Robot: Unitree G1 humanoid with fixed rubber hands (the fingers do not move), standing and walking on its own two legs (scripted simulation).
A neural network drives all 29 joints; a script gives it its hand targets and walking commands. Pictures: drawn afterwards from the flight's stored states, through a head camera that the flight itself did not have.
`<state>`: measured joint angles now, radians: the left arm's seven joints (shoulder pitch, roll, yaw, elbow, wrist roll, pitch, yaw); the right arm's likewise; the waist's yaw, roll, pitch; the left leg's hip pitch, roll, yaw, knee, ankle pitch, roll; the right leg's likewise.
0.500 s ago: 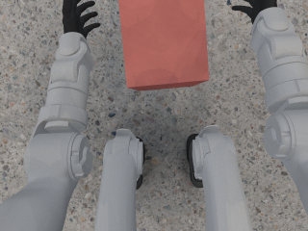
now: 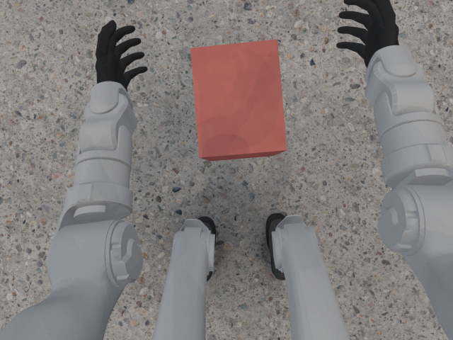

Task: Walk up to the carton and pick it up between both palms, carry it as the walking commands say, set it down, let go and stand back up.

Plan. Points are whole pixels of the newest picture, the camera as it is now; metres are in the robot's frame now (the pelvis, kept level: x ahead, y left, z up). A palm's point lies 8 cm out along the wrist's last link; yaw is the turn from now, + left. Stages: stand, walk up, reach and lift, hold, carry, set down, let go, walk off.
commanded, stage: set down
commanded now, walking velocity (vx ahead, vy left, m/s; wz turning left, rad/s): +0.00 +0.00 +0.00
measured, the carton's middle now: (238, 110) +0.53 -0.01 -0.46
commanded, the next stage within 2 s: let go in 0.34 s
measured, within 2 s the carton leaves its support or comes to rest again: neither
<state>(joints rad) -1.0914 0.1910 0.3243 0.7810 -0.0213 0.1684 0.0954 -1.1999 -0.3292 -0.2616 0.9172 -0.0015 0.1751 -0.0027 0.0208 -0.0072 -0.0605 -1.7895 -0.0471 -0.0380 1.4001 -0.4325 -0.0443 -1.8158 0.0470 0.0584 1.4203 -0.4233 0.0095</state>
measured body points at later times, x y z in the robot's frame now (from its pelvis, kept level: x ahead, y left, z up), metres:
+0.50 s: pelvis +0.03 +0.00 +0.10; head +0.33 -0.01 +0.43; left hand +0.51 +0.18 -0.03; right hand +0.53 -0.21 -0.02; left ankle +0.08 +0.13 -0.55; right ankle +0.08 -0.11 -0.55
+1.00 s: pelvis +0.08 +0.01 +0.17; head +0.22 +0.00 +0.60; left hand +0.34 +0.23 +0.08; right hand +0.35 -0.22 +0.08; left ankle +0.08 +0.13 -0.55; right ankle +0.08 -0.11 -0.55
